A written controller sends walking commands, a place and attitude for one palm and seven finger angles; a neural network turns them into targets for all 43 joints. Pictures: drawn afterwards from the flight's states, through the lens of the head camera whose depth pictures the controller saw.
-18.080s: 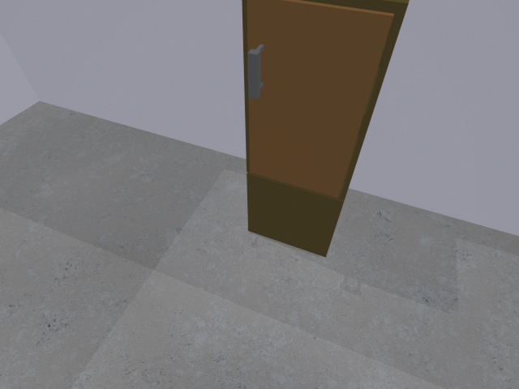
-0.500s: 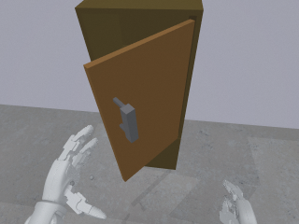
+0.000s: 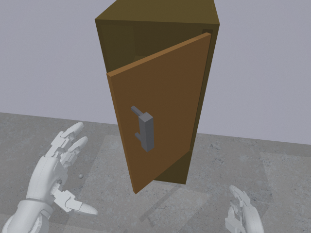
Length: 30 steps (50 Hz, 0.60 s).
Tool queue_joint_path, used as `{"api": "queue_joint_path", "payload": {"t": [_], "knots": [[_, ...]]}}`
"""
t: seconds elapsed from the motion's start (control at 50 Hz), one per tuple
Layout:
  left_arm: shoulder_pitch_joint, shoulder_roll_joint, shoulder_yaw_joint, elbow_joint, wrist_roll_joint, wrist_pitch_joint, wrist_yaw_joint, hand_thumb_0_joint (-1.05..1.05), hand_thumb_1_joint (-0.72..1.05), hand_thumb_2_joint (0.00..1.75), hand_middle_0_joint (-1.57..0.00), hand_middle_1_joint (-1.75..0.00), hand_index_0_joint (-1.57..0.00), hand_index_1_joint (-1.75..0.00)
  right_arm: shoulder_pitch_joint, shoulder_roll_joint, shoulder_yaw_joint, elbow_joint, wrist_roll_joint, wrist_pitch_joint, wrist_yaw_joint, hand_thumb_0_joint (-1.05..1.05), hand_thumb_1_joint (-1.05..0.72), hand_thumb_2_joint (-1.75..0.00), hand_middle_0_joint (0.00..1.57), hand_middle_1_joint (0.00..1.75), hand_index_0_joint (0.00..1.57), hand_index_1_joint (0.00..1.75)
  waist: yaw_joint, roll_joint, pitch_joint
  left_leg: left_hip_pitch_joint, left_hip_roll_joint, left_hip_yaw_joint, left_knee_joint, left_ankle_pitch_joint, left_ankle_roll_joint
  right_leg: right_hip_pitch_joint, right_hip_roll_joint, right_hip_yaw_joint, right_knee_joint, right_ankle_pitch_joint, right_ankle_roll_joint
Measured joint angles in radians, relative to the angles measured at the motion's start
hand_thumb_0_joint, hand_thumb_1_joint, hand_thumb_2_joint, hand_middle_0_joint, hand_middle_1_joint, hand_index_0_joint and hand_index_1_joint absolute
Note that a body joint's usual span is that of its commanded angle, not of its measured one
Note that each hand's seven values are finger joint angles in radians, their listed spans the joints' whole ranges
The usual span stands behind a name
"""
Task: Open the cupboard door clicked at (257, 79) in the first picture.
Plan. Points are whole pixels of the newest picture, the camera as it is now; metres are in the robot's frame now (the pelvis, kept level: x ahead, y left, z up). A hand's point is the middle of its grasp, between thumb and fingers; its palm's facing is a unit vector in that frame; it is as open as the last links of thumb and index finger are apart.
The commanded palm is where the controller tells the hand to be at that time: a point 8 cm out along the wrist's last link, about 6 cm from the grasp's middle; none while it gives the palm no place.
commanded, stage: draw the hand back to the body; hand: left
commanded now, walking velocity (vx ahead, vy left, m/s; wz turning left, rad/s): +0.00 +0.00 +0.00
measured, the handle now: (141, 128) +0.36 +0.09 +0.09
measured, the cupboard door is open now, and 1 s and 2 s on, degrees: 49 49 49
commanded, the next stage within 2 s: step back with the hand held close in 1.04 s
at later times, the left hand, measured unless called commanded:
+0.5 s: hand (54, 151) +0.23 +0.24 +0.16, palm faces +0.37 -0.84 -0.39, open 11.0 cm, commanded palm +0.18 +0.29 +0.17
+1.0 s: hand (50, 149) +0.23 +0.25 +0.16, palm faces +0.41 -0.82 -0.39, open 7.5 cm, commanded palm +0.18 +0.29 +0.18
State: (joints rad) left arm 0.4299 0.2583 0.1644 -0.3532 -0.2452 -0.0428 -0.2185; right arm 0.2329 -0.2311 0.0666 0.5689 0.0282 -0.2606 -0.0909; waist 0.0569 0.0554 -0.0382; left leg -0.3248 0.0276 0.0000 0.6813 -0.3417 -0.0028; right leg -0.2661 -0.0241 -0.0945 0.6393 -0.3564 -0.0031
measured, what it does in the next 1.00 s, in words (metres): stands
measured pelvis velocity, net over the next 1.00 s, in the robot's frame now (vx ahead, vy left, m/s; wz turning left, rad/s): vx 0.03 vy -0.01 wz -0.04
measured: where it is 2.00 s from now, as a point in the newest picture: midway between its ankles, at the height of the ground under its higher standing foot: outside the picture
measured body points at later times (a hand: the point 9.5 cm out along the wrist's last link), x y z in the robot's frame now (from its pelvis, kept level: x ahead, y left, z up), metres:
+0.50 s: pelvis +0.03 +0.00 +0.02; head +0.02 -0.01 +0.47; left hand +0.20 +0.28 +0.18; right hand +0.21 -0.21 -0.07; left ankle +0.01 +0.12 -0.72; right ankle -0.01 -0.12 -0.72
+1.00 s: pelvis +0.03 -0.01 +0.02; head +0.01 -0.02 +0.47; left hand +0.20 +0.29 +0.18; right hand +0.21 -0.23 -0.06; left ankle +0.01 +0.12 -0.72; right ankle -0.01 -0.12 -0.72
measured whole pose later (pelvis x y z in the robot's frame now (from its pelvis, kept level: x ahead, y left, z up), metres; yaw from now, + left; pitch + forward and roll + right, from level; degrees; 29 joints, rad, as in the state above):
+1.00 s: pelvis +0.03 -0.01 +0.02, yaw -2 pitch -4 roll +0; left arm 0.44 0.33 0.31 -0.35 -0.05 -0.07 0.11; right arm 0.17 -0.22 0.02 0.65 -0.02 -0.08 -0.08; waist 0.08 0.05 0.04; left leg -0.06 0.04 0.04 0.37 -0.24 -0.01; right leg -0.02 0.00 -0.06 0.33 -0.24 -0.01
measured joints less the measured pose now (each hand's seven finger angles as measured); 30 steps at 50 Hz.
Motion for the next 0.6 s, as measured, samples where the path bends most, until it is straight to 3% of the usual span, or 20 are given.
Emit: {"api": "queue_joint_path", "payload": {"t": [0.04, 0.1, 0.2, 0.36, 0.6], "knots": [[0.013, 0.018, -0.009, -0.022, 0.068, -0.003, 0.095, -0.01, -0.41, 0.34, -0.16, -0.3, -0.15, -0.3, -0.011, 0.007, 0.002, 0.01, -0.014, 0.011, -0.009, 0.01, -0.9, -0.9, 0.2, 0.3, 0.2, 0.3, 0.003, -0.004, 0.011, 0.03, 0.001, 0.004, -0.03, 0.011, -0.001, 0.029, 0.002, 0.004, -0.032, 0.014, 0.002], [0.035, 0.019, -0.009, -0.043, 0.135, -0.007, 0.205, -0.01, -0.34, 0.37, -0.16, -0.3, -0.16, -0.3, -0.022, 0.017, 0.003, 0.017, -0.026, 0.031, -0.014, 0.01, -0.9, -0.9, 0.2, 0.3, 0.2, 0.3, 0.003, -0.011, 0.031, 0.069, 0.002, 0.01, -0.078, 0.031, 0.001, 0.068, 0.006, 0.008, -0.084, 0.038, 0.002], [0.051, 0.017, -0.014, -0.047, 0.195, -0.01, 0.296, -0.01, -0.19, 0.43, -0.17, -0.3, -0.16, -0.3, -0.029, 0.019, 0.001, 0.036, -0.041, 0.059, -0.01, 0.01, -0.9, -0.9, 0.2, 0.3, 0.2, 0.3, 0.01, -0.011, 0.061, 0.128, -0.005, 0.02, -0.152, 0.06, 0.005, 0.122, 0.002, 0.016, -0.155, 0.069, 0.007], [0.045, 0.047, 0.032, -0.045, 0.219, -0.023, 0.336, 0.0, 0.08, 0.55, -0.18, -0.3, -0.18, -0.3, -0.036, 0.023, -0.007, 0.075, -0.051, 0.098, -0.003, 0.01, -0.9, -0.9, 0.2, 0.3, 0.21, 0.3, 0.016, -0.007, 0.073, 0.204, -0.012, 0.033, -0.239, 0.085, 0.008, 0.189, -0.003, 0.028, -0.232, 0.092, 0.011], [0.03, 0.073, 0.125, -0.024, 0.207, -0.025, 0.333, 0.0, 0.5, 0.73, -0.2, -0.3, -0.19, -0.3, -0.055, 0.016, -0.034, 0.08, -0.05, 0.154, 0.007, 0.01, -0.9, -0.9, 0.2, 0.3, 0.21, 0.3, 0.019, -0.002, 0.069, 0.254, -0.004, 0.045, -0.289, 0.09, 0.001, 0.234, 0.008, 0.038, -0.283, 0.102, 0.007]]}}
